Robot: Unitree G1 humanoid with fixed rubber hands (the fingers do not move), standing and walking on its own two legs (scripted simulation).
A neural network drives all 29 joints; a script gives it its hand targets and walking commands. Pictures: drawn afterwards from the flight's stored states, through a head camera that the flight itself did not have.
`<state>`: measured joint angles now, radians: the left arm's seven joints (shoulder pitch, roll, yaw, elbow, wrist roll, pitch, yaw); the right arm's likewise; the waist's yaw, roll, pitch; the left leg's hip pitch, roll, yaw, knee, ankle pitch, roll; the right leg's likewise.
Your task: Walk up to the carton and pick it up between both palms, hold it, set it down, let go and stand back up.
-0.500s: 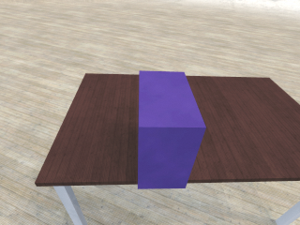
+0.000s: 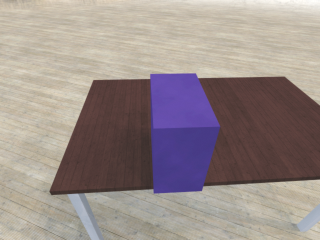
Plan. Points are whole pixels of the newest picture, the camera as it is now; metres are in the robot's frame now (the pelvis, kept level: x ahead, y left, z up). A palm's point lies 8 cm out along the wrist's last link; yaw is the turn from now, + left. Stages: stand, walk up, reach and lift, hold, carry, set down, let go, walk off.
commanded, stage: stand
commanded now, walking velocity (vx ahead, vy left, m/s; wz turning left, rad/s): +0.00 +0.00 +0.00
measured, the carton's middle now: (175, 131) +0.51 -0.04 +0.01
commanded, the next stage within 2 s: none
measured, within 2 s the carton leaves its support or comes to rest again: neither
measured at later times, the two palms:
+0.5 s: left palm out of the picture -0.08 +0.18 -0.15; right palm out of the picture -0.07 -0.20 -0.15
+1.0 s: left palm out of the picture -0.06 +0.18 -0.15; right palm out of the picture -0.05 -0.21 -0.15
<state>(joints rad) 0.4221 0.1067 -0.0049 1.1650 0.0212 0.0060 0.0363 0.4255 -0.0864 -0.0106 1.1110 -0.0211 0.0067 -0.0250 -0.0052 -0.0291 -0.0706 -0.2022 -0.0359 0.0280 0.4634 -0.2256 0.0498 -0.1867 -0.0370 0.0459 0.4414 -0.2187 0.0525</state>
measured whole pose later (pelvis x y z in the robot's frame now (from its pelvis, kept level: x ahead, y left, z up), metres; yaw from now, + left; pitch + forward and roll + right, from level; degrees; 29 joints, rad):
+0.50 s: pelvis -0.02 -0.01 +0.00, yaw +0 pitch -1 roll +0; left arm 0.41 0.07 -0.02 1.18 0.02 0.00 0.04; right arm 0.41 -0.10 -0.01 1.11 -0.02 0.02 -0.03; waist -0.01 0.00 -0.05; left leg -0.27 -0.03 0.03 0.49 -0.21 0.04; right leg -0.26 -0.03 0.05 0.48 -0.20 0.05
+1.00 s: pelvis -0.01 -0.01 +0.00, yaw +0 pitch +0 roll +0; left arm 0.38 0.08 -0.01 1.17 0.02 -0.01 0.03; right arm 0.38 -0.10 -0.02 1.11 -0.02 0.00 -0.03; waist -0.01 0.00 -0.04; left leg -0.26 -0.02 0.02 0.48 -0.21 0.03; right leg -0.25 -0.02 0.04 0.47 -0.21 0.04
